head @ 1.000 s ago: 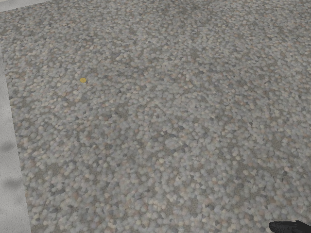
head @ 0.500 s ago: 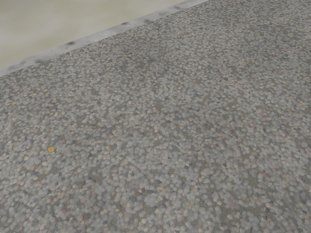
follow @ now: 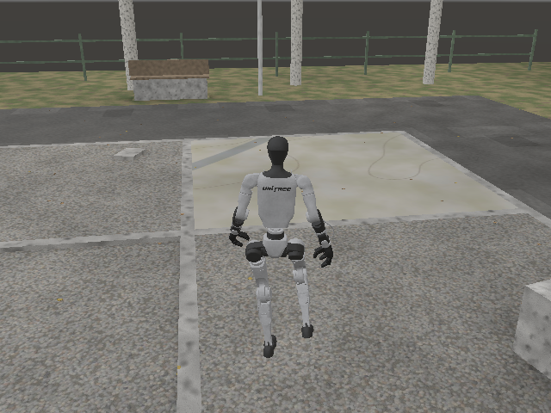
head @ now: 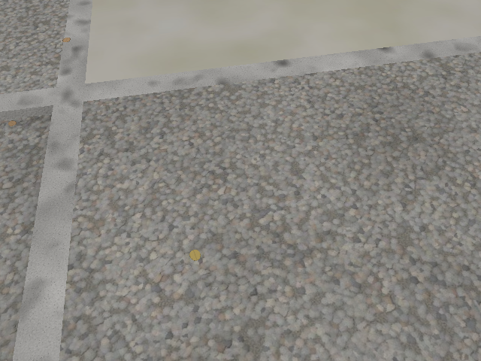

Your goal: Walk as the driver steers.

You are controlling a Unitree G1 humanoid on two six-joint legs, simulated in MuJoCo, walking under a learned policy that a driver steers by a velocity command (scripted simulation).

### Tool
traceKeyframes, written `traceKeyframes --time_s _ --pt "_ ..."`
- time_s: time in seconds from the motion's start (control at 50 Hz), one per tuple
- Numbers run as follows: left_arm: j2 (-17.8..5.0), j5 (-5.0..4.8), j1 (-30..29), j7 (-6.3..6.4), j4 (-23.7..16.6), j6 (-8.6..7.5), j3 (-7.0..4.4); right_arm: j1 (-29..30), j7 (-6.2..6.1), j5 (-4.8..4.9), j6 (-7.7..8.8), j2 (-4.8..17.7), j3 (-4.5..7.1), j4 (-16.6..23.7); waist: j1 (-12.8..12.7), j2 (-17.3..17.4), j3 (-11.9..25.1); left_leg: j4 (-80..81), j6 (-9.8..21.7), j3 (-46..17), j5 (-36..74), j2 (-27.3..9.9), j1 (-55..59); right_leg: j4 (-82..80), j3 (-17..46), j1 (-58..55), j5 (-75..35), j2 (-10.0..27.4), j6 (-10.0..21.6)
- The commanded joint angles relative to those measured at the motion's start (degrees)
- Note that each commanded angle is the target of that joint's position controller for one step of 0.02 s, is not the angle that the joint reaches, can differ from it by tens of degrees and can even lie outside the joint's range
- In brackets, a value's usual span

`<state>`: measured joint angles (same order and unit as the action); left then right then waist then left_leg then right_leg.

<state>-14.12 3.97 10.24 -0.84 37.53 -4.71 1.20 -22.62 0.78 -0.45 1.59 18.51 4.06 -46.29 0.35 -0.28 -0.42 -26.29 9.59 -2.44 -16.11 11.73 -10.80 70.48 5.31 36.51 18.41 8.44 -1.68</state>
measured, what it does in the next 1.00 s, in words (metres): walks ahead, turning left: right foot, then left foot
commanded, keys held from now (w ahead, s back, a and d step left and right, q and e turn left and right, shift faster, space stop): w+q+shift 0.22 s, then w+shift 0.54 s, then w+e+shift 0.18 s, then shift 0.06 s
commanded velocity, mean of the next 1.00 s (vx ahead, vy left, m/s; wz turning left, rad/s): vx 0.98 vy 0.00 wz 0.35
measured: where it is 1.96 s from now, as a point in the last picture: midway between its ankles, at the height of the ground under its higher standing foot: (162, 174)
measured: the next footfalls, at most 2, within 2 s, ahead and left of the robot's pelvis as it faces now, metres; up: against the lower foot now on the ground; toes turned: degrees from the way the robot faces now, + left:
right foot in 0.22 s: +0.44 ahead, -0.15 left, +0.00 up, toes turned +16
left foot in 0.66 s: +0.75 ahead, +0.21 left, +0.00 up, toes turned +25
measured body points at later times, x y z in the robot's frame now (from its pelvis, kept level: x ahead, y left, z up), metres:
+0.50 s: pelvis +0.45 -0.01 +0.01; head +0.47 -0.01 +0.46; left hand +0.28 +0.23 -0.11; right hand +0.77 -0.14 -0.05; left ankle +0.52 +0.15 -0.66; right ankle +0.40 -0.16 -0.73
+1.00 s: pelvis +0.88 +0.20 +0.00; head +0.91 +0.20 +0.45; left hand +0.99 +0.49 -0.10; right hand +0.91 -0.08 -0.13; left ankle +0.71 +0.19 -0.73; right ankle +1.14 +0.16 -0.67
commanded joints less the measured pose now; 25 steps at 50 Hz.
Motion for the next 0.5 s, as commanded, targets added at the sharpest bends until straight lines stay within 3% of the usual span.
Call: traceKeyframes --time_s 0.02,0.08,0.14,0.16,0.18,0.2,0.22,0.24,0.26,0.28,0.3,0.32,0.38,0.46,0.5 --pt "-6.3 -0.27 -5.6 -0.63 -6.5 1.04 -1.15 3.8 -0.22 0.32 2.52 7.7 1.70 5.0 -1.5 0.9 -7.9 19.1 9.2 -16.9 1.9 -11.7 -14.0 -13.8 -5.5 0.0 -7.1 -0.3 -2.2" --pt "-5.5 -1.97 -10.7 -1.33 -7.8 0.59 -0.52 2.2 -0.07 0.58 2.82 9.3 2.59 4.7 1.7 3.6 -6.0 18.0 5.6 -16.1 15.2 -10.4 -12.5 -30.6 -6.3 -9.4 -21.9 -3.7 -1.6" --pt "-8.1 -2.49 -10.1 -0.73 -7.4 0.12 -1.34 1.3 -0.34 0.94 2.88 11.1 3.36 4.4 2.2 4.0 -2.1 13.0 2.9 -18.9 27.1 -13.0 -2.2 -38.4 -4.5 -15.5 -23.8 -6.1 -0.1" --pt "-9.6 -2.51 -6.9 -0.20 -6.4 0.05 -2.01 1.7 -0.58 0.71 2.84 12.1 3.63 4.5 0.7 3.8 0.4 8.1 1.6 -19.4 34.7 -13.0 1.5 -39.6 -4.2 -19.4 -20.3 -7.6 0.2" --pt "-12.2 -2.70 0.1 0.55 -4.4 -0.07 -3.25 2.3 -0.55 0.12 2.79 13.7 3.89 4.5 -2.9 2.9 5.5 -1.3 0.3 -19.2 42.9 -12.6 4.1 -38.6 -4.5 -26.5 -13.5 -9.4 0.7" --pt "-14.3 -2.98 11.3 1.63 -1.9 -0.12 -4.46 5.3 -0.23 -0.43 2.88 14.8 4.02 4.9 -10.0 1.8 10.8 -15.5 -1.0 -17.7 44.2 -11.1 0.6 -38.3 -5.8 -38.5 -9.3 -9.0 1.0" --pt "-17.8 -1.88 23.6 3.16 0.1 -0.28 -6.01 7.0 -0.10 -0.75 3.66 9.5 2.56 5.9 -15.0 -2.3 17.3 -34.5 -1.9 -14.6 32.1 -8.2 -8.5 -37.5 2.6 -52.4 6.0 -0.3 2.2" --pt "-21.5 0.69 25.7 3.53 1.0 -0.44 -6.59 5.7 -0.32 0.33 4.01 -0.9 -0.24 8.6 -11.4 -19.3 19.0 -51.7 -2.3 -9.2 -14.6 -2.3 -25.0 -47.7 27.4 -60.1 26.1 14.6 3.9" --pt "-21.2 0.07 17.0 2.63 0.1 -0.40 -7.15 0.1 -0.07 1.28 3.88 1.0 -1.09 10.0 -4.3 -26.7 20.9 -57.5 -1.6 -7.4 -9.9 -4.1 -32.8 -58.5 51.5 -57.3 32.7 17.9 9.2" --pt "-13.9 -0.52 9.7 2.04 -1.4 -0.15 -6.10 3.6 -0.19 -0.38 2.82 4.9 -0.68 7.3 -4.1 -13.5 12.4 -57.2 -1.6 -5.4 -2.9 -9.3 -33.6 -57.5 41.3 -49.0 34.5 14.7 10.0" --pt "-10.3 -1.01 8.1 1.51 -0.5 -0.03 -5.31 6.8 0.63 -1.43 2.35 5.6 -0.63 7.3 -4.0 -5.8 7.4 -53.8 -2.2 -4.2 0.9 -11.1 -31.6 -56.1 30.5 -41.2 24.0 11.5 9.7" --pt "-9.0 -0.74 8.5 1.22 1.0 -0.15 -4.92 9.2 1.45 -1.94 1.92 4.9 -0.80 7.6 -3.5 -2.8 4.7 -51.0 -2.8 -4.2 1.1 -12.3 -30.0 -56.0 23.2 -36.3 15.7 8.9 8.8" --pt "-6.4 -1.93 13.1 0.60 6.5 -1.91 -3.95 12.0 2.80 -2.40 0.48 1.1 -2.26 9.8 -1.3 -5.2 -1.0 -45.6 -3.9 -6.3 0.2 -13.5 -30.9 -58.8 12.6 -30.1 3.6 6.0 8.7" --pt "-9.0 -2.50 13.2 0.04 8.5 -3.17 -4.48 21.2 3.35 -2.25 0.37 2.3 -3.19 14.0 -0.1 -3.6 -5.7 -32.3 -5.3 -4.7 9.1 -13.2 -34.4 -65.6 1.2 -27.6 -7.1 5.1 9.8" --pt "-9.7 -2.89 13.5 -0.07 9.1 -3.33 -4.53 25.2 4.32 -1.77 0.78 2.1 -3.89 15.0 -0.6 -2.0 -6.5 -21.0 -5.1 1.4 15.3 -13.0 -27.3 -69.8 -5.8 -25.0 -12.8 2.9 8.9"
